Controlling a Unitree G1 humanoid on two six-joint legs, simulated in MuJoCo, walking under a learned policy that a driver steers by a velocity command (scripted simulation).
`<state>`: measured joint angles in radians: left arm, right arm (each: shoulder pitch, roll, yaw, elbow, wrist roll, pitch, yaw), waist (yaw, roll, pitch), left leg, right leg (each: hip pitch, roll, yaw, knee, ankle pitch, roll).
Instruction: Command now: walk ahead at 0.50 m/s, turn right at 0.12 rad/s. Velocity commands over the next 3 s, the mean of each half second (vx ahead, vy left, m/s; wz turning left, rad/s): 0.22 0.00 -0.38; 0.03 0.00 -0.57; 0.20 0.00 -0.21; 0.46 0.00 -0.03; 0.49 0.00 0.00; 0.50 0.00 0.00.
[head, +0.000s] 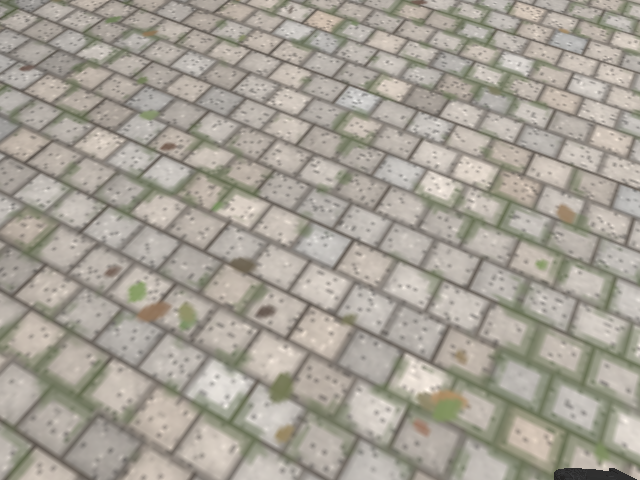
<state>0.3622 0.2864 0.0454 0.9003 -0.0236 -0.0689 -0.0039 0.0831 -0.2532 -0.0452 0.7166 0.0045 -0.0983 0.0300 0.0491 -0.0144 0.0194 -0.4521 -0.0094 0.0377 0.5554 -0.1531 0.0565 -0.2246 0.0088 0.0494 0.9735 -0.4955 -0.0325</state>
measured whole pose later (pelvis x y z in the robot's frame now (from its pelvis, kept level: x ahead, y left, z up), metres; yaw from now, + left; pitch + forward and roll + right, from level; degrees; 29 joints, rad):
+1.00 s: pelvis +0.22 +0.01 +0.01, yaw -31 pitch +2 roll -1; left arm 0.19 0.34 0.10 0.61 -0.01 0.05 0.03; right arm 0.19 -0.27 -0.07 0.76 -0.02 0.00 -0.03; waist -0.01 -0.05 0.01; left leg -0.28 0.01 -0.01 0.48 -0.24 0.01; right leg -0.58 0.12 0.13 1.07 -0.42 0.03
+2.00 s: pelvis +0.49 -0.13 +0.02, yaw -36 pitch +1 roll +1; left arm 0.19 0.30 0.06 0.70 -0.01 -0.06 0.01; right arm 0.35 -0.26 -0.04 0.84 0.00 -0.09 0.02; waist -0.05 -0.05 0.00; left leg -0.10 -0.07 0.05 0.26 -0.18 0.08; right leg -0.70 -0.13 0.05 0.91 -0.05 0.01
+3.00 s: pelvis +0.96 -0.45 +0.02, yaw -36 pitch +1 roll +0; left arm 0.20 0.31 0.05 0.80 -0.01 -0.07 0.00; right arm 0.30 -0.27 -0.05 0.83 0.00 -0.09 0.03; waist -0.04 -0.04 0.03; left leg -0.21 -0.06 0.05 0.34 -0.15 0.08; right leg -0.58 -0.10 0.04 1.05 -0.26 -0.01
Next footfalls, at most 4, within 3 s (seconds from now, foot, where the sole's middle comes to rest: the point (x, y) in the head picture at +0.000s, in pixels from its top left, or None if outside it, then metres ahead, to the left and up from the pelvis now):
0.44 right None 0.28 -0.13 -0.76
0.88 left None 0.32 0.09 -0.76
1.26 right None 0.16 -0.11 -0.76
1.70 left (372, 438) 0.55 -0.07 -0.76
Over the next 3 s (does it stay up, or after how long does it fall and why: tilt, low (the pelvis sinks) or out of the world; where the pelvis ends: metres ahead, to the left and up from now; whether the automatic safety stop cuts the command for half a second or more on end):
stays up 0.96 -0.45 0.02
